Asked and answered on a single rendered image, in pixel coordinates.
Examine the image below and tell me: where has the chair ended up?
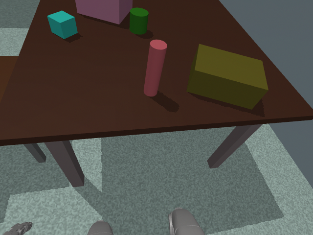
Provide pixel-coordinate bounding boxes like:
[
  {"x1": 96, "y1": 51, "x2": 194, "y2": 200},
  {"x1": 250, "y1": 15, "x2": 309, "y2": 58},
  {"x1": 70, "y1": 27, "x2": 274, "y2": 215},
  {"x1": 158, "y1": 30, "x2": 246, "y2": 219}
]
[{"x1": 0, "y1": 56, "x2": 46, "y2": 163}]

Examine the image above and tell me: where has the left robot hand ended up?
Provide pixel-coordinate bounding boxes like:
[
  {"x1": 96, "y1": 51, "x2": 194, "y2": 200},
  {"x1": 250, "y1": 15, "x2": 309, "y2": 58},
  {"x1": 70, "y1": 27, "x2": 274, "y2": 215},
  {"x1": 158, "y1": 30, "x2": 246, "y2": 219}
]
[{"x1": 3, "y1": 222, "x2": 33, "y2": 235}]

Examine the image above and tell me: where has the table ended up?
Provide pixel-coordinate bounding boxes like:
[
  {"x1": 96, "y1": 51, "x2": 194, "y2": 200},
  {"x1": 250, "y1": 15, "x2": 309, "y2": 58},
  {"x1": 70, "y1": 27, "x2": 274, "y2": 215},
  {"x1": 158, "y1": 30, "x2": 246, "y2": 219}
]
[{"x1": 0, "y1": 0, "x2": 313, "y2": 188}]

